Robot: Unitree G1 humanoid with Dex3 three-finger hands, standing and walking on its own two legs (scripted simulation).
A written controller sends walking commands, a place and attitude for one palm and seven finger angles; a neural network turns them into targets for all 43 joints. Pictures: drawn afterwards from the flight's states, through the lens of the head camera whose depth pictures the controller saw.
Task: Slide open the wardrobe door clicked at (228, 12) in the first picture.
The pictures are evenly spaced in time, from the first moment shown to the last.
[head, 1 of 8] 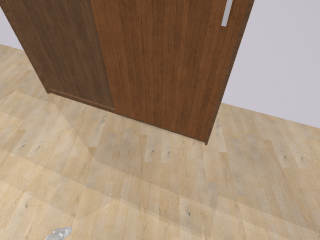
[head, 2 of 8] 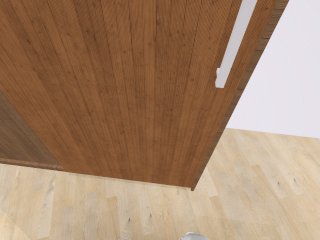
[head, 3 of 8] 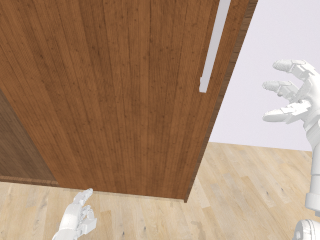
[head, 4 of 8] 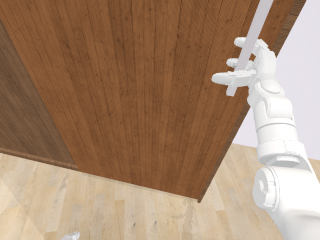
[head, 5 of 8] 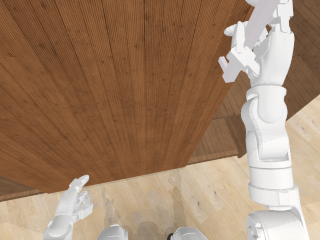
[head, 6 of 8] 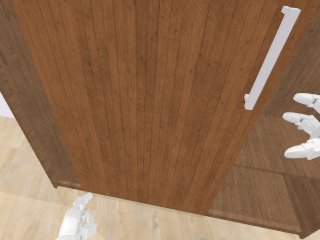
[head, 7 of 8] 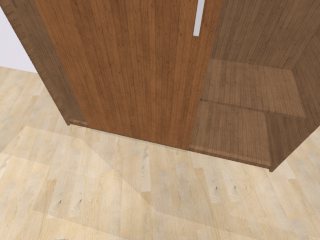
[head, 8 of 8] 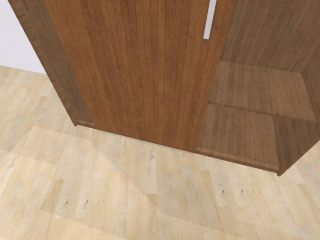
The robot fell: no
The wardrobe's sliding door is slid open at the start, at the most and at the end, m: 0.00 0.58 0.58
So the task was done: yes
